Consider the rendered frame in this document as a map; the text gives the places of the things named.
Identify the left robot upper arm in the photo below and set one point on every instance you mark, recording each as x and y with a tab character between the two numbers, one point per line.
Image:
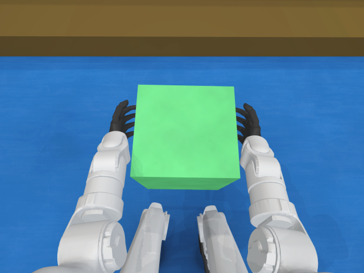
91	247

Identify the carton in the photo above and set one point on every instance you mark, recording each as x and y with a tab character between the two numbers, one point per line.
185	137

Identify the left robot hand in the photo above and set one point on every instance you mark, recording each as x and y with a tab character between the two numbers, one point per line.
119	118

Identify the right robot forearm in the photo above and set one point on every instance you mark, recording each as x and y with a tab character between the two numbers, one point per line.
266	187

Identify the right robot thigh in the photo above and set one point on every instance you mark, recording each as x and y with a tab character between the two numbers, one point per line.
223	252

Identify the right robot hand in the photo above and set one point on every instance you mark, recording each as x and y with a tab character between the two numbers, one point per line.
251	123

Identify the right robot upper arm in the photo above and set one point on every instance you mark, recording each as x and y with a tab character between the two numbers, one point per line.
278	250

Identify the robot left shin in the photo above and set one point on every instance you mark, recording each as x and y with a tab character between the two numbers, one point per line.
155	205

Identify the left robot forearm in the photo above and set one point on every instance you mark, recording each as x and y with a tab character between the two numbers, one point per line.
102	199

